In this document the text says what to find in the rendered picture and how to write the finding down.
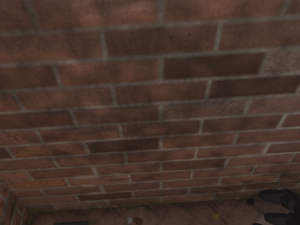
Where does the robot right hand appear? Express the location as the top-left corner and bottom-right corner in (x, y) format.
(253, 188), (300, 225)

